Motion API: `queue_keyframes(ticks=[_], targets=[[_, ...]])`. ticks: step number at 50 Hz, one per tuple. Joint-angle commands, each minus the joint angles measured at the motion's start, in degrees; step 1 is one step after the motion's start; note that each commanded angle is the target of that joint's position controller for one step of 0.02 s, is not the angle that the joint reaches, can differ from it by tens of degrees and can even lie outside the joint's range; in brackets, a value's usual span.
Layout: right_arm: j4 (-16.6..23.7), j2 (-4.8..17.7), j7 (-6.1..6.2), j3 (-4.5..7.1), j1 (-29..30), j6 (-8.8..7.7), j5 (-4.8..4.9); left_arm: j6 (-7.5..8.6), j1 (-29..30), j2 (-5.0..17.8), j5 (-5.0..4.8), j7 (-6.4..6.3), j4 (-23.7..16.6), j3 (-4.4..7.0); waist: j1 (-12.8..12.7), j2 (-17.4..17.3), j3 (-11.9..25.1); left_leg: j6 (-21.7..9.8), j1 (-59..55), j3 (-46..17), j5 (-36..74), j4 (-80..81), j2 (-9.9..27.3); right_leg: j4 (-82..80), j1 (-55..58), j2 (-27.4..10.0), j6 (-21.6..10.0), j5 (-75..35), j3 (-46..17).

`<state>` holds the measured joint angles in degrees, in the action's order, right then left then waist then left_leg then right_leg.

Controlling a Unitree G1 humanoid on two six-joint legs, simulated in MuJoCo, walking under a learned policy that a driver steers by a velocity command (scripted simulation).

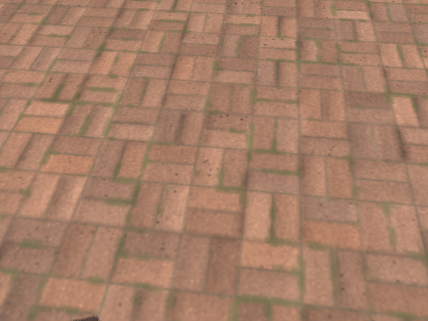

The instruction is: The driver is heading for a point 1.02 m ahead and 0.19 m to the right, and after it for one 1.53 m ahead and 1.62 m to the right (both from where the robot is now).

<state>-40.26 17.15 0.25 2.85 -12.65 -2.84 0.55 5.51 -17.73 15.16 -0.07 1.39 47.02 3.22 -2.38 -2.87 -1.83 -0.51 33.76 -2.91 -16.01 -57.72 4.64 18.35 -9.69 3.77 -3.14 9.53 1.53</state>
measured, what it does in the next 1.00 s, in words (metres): walks ahead: left foot, then right foot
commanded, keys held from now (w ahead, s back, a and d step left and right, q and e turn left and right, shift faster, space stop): w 1.00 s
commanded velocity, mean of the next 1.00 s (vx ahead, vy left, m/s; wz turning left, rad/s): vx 0.50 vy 0.00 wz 0.03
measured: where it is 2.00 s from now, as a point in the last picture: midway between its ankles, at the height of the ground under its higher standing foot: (229, 193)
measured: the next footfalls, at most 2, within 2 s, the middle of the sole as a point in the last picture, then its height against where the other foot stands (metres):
left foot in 0.26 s outside the picture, level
right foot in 0.78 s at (262, 282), level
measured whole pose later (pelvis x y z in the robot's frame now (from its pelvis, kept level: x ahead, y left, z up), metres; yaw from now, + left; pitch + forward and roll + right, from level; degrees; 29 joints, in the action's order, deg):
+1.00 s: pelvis +0.56 +0.00 +0.00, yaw +0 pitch +1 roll -1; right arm -45.5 17.8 0.2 3.1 -13.2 -3.7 0.6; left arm 4.8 -15.8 15.5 0.3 1.9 48.8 2.4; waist -1.8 -2.6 -1.7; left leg -0.3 33.2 -2.1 -14.7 -59.7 6.1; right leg 19.2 -11.1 3.4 -4.2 9.0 2.8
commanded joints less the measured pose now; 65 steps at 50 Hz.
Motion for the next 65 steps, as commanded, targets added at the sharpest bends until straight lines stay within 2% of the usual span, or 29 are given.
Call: queue_keyframes(ticks=[1, 4, 8, 10, 12, 13, 14, 15, 16, 18, 22, 25, 29, 34, 37, 38, 39, 40, 41, 42, 43, 44, 45, 49, 55, 60, 63, 64, 65], targets=[[3.9, 2.0, -0.33, -0.03, 1.3, -1.04, -0.57, 1.05, 4.2, 9.4, -0.58, -0.49, -3.9, 2.00, 1.3, 6.5, -0.5, 0.9, 1.7, -0.6, 8.8, 9.7, 2.5, -11.9, -1.0, -15.2, -10.7, -6.1, -11.6], [5.1, 1.6, -1.00, -0.43, 7.2, -1.71, -0.12, 0.44, 1.5, 10.7, -1.15, -0.61, -2.6, 2.10, -1.0, 5.9, -1.1, 1.4, -2.3, 1.4, 17.0, 19.9, 0.6, -11.4, -0.9, -13.9, -9.1, -8.4, -7.5], [7.1, 2.9, -1.86, -0.04, 12.2, -1.98, 0.50, -0.76, -2.5, 11.8, -1.68, -0.70, -0.2, 2.26, -2.1, 6.2, -1.9, 0.0, -2.6, 1.4, 16.4, 26.0, -0.6, -8.7, 5.5, -16.9, -7.6, -8.9, -8.3], [7.2, 4.1, -2.17, 0.45, 11.3, -2.12, 0.45, -1.58, -2.7, 12.6, -1.67, -0.93, 0.4, 2.45, -0.6, 6.7, -1.1, -1.4, -5.2, 2.1, 12.5, 28.0, -1.6, -5.5, 8.7, -18.1, -6.5, -13.4, -8.5], [4.2, 7.3, -1.77, 2.38, 0.6, -2.08, 0.07, -2.20, -2.0, 11.7, -1.45, -1.17, 0.5, 1.94, 5.4, 5.8, 5.5, -4.1, -21.1, 4.7, 11.5, 30.8, -4.3, 8.3, 7.2, -14.6, -4.0, -27.6, -4.8], [2.3, 11.0, -1.18, 3.68, -9.4, -1.86, -0.37, -2.11, -1.8, 8.9, -0.27, -1.33, -0.7, 0.61, 9.7, 2.0, 13.5, -7.3, -36.7, -2.9, 12.0, 29.1, 3.0, 23.9, -1.6, -11.7, -1.7, -19.6, -2.2], [1.3, 16.8, -1.13, 4.89, -13.5, -1.40, -0.86, -1.04, -7.9, 2.7, -0.05, -1.12, -2.3, -1.34, 7.2, -13.1, 20.3, -16.2, -55.1, -29.4, 0.8, 33.9, 16.6, 45.3, -24.1, -1.9, 2.5, 10.3, 0.3], [1.4, 11.4, -1.36, 3.49, -14.4, -1.40, -0.23, -0.04, -5.7, 7.0, -0.91, -0.88, -1.5, -0.50, 9.0, -10.4, 21.3, -16.6, -54.8, -38.5, -6.1, 39.8, 17.2, 52.8, -31.0, -2.7, 2.1, 23.1, -7.4], [1.7, 9.1, -1.44, 2.53, -10.4, -1.57, -0.24, 0.55, -1.2, 10.4, -2.29, -0.50, -3.0, 0.54, 8.4, -7.1, 13.2, -14.4, -48.8, -31.0, -5.8, 40.6, 15.7, 54.7, -35.1, -5.7, 1.3, 19.3, -7.3], [2.2, 6.6, -1.67, 1.71, -3.9, -1.71, -0.75, 0.63, 3.7, 9.5, -1.15, -0.64, -3.9, 0.46, 5.6, -1.4, 5.3, -13.1, -35.6, -19.8, 4.9, 43.1, 11.3, 49.4, -32.6, -9.8, 1.4, 11.0, -5.3], [1.3, 5.9, -1.69, 1.63, -1.4, -3.01, -0.60, -1.47, 1.9, 6.2, -0.51, -0.69, -3.0, 0.08, 1.6, -2.0, 3.1, -13.7, -25.8, -11.0, 15.3, 48.6, 8.4, 42.4, -26.0, -11.7, 3.3, 4.8, -5.0], [-0.5, 7.3, -1.13, 2.06, -3.1, -3.13, -0.51, -1.76, 7.6, 5.4, 0.04, -0.78, -4.7, -0.31, 2.6, -0.1, 0.6, -13.5, -25.6, -6.7, 17.5, 50.6, 7.6, 32.5, -28.6, -11.7, 4.6, -3.7, -4.8], [-2.8, 8.7, -0.50, 2.32, -6.4, -2.59, -0.02, -0.96, 15.4, 4.2, -0.33, 0.08, -6.4, -0.99, 5.4, -0.1, -1.2, -11.4, -26.0, -1.9, 16.3, 51.2, 5.8, 18.8, -25.3, -9.4, 4.5, -14.6, -2.8], [-6.2, 9.6, -0.13, 2.71, -10.5, -1.31, 0.56, -0.33, 21.4, 5.3, -0.80, 1.40, -8.9, -0.89, 6.5, -0.4, -2.7, -10.3, -34.3, -2.7, 17.8, 47.7, 9.5, 12.0, -26.2, -8.1, 2.1, -11.9, -3.2], [-7.0, 10.5, 0.28, 3.07, -9.6, -0.34, 0.61, -0.03, 17.3, 7.3, -0.62, 1.68, -8.1, -0.07, 3.4, -1.9, 0.1, -8.6, -37.9, -2.3, 30.9, 41.1, 9.9, 9.9, -18.9, -5.8, -0.3, -5.7, -1.1], [-6.9, 10.2, 0.41, 2.87, -8.8, 0.05, 0.52, -0.02, 10.8, 9.0, -0.46, 1.35, -6.1, 1.01, -0.2, -1.5, 4.2, -7.3, -36.8, -0.2, 39.3, 33.3, 7.6, 8.7, -9.6, -4.0, -1.8, -5.9, 0.8], [-6.3, 8.3, 0.63, 1.97, -9.1, 0.19, -0.13, -0.13, 1.3, 12.1, -0.23, 0.77, -3.5, 2.36, -3.9, 0.2, 11.5, -5.4, -30.0, 2.1, 35.6, 20.7, 4.7, 10.9, 5.7, -7.1, -4.1, -7.7, -2.2], [-4.6, 2.6, 0.17, 0.09, -15.3, -0.76, -0.53, -0.59, -5.5, 17.9, 0.64, 0.35, -2.6, 3.79, -3.1, 12.1, 20.8, -0.8, -6.9, 5.1, 14.8, -2.0, -3.3, 10.2, 29.4, -21.7, -12.8, -0.5, -26.0], [-5.4, 2.6, 0.04, -0.13, -14.6, -1.94, -0.23, -0.91, -7.1, 14.6, -0.54, 0.49, -1.8, 2.93, -3.9, 17.4, 24.2, -0.1, 3.3, -1.8, -16.8, -12.4, -7.9, 0.7, 33.2, -25.7, -15.7, 8.2, -42.9], [-4.1, 7.8, -0.44, 1.31, -9.9, -2.85, 1.39, -0.89, -3.5, 11.8, -0.89, 0.43, -2.2, 1.83, -4.0, 13.1, 15.7, -1.0, 9.2, -4.4, -15.3, -16.7, -4.4, -1.2, 27.0, -24.3, -13.0, 13.5, -37.4], [-2.9, 8.1, -0.50, 1.33, -5.7, -3.26, 1.95, -0.91, 0.4, 10.3, -0.62, 0.29, -3.0, 1.40, -2.7, 9.8, 9.6, -1.7, 9.8, -2.4, -10.3, -15.0, -1.3, -2.4, 19.1, -22.3, -11.2, 11.7, -30.2], [-2.5, 7.6, -0.27, 1.37, -3.4, -3.22, 1.14, -0.78, 3.6, 8.8, -0.14, 0.39, -3.3, 0.95, -1.1, 6.7, 4.9, -1.5, 8.2, -1.2, -5.9, -11.3, 0.8, -4.3, 11.1, -20.1, -10.5, 6.8, -24.8], [-2.8, 7.1, -0.08, 1.67, -3.9, -2.70, 0.44, -0.40, 5.7, 7.1, 0.46, 0.47, -3.6, 0.46, 0.9, 7.5, 3.4, -1.4, 4.7, -1.6, -2.6, -8.1, 2.7, -5.9, 6.0, -18.2, -9.7, 2.1, -21.0], [-3.2, 3.9, 0.23, 1.18, -4.7, -0.80, -0.22, 0.68, 6.0, 8.1, 0.25, 0.35, -2.2, 0.86, 3.3, 7.3, 1.8, 0.8, 1.6, -0.8, 3.5, -2.0, 3.8, -10.7, -0.6, -16.3, -11.1, -8.1, -13.4], [-0.2, 1.6, -0.63, 0.21, 7.3, -1.78, -0.25, -0.01, 1.0, 10.1, -0.42, -1.01, 0.7, 1.23, -0.5, 5.7, -1.0, 1.6, 1.6, 1.8, 21.2, 19.5, 1.8, -12.1, 1.5, -13.3, -8.5, -11.8, -5.5], [3.0, 2.4, -2.09, 0.17, 15.4, -2.76, 0.25, -1.68, -4.9, 11.0, -1.26, -1.46, 3.8, 1.61, -2.4, 5.5, -3.1, 0.7, 2.4, 0.9, 19.4, 28.1, -0.4, -7.9, 9.3, -16.8, -8.3, -12.4, -8.9], [2.4, 4.8, -2.37, 0.99, 12.1, -3.42, 0.18, -2.50, -3.9, 12.1, -1.39, -2.02, 4.0, 2.27, 0.7, 7.1, -1.0, -0.8, -4.3, 0.9, 13.7, 30.7, -1.8, -2.5, 11.8, -18.1, -6.8, -18.0, -11.5], [1.0, 6.2, -2.10, 1.80, 6.9, -3.61, 0.07, -2.71, -2.6, 12.1, -1.36, -2.07, 3.7, 2.25, 3.9, 7.1, 2.0, -1.9, -12.5, 2.3, 13.2, 32.5, -3.2, 3.1, 10.5, -16.4, -5.7, -24.8, -10.5], [-1.3, 9.1, -1.52, 3.18, -1.8, -3.69, -0.35, -2.68, -2.6, 10.2, -0.77, -2.02, 3.2, 1.50, 7.7, 6.2, 8.7, -4.0, -26.9, 1.6, 14.5, 31.0, -1.6, 13.8, 5.4, -12.9, -3.9, -24.9, -8.5]])
Velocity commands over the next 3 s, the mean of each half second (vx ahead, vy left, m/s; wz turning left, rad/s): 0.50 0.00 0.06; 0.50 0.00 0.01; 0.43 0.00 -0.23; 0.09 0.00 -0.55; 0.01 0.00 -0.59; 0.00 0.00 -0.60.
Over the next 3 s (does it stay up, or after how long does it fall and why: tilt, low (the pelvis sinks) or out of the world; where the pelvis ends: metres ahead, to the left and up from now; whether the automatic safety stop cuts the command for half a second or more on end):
stays up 0.90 0.00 0.00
